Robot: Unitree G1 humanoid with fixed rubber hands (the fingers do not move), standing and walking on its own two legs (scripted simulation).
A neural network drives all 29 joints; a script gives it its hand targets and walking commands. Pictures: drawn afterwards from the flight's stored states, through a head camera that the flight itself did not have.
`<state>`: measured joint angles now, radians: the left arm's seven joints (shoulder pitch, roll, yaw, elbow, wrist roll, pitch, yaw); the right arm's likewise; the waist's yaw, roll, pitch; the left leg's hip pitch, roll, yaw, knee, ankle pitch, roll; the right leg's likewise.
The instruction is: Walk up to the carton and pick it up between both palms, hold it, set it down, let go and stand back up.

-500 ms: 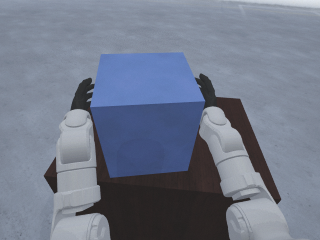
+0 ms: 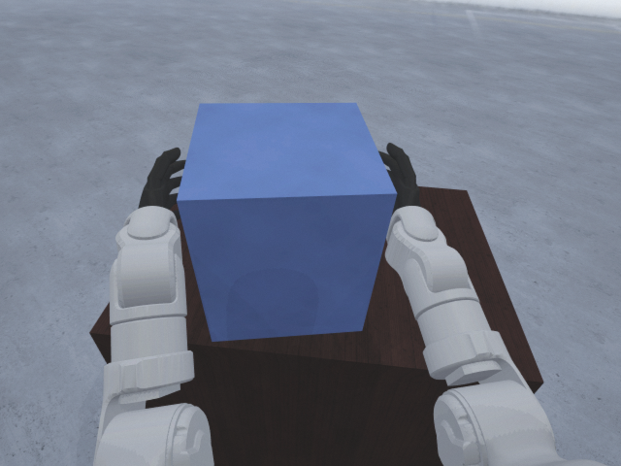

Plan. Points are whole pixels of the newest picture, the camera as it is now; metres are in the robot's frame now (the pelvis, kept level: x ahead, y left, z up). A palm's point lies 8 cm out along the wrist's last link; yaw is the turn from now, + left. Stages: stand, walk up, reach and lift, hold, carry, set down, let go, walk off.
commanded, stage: hold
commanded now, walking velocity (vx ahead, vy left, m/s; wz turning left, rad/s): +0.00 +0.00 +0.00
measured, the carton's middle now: (284, 221) +0.39 +0.01 +0.16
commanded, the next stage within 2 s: none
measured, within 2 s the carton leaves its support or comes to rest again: neither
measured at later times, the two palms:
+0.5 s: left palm (157, 211) +0.37 +0.16 +0.21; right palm (399, 202) +0.37 -0.14 +0.20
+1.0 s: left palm (156, 218) +0.36 +0.16 +0.20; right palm (399, 207) +0.36 -0.14 +0.20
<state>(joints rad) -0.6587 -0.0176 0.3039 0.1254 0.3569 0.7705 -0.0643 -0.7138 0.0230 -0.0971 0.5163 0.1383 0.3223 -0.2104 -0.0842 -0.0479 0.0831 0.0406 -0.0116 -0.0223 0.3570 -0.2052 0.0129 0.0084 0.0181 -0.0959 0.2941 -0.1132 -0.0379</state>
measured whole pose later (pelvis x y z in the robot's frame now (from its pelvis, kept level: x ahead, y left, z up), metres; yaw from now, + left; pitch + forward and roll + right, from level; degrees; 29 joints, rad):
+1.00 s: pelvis +0.01 +0.00 +0.00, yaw +1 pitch -12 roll -1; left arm -0.60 -0.02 0.29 0.05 0.35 0.78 -0.07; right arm -0.67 0.01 -0.04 0.45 0.16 0.33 -0.23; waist -0.11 -0.06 0.10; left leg 0.07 -0.01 -0.03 0.35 -0.21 0.02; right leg 0.05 0.02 -0.10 0.27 -0.11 -0.03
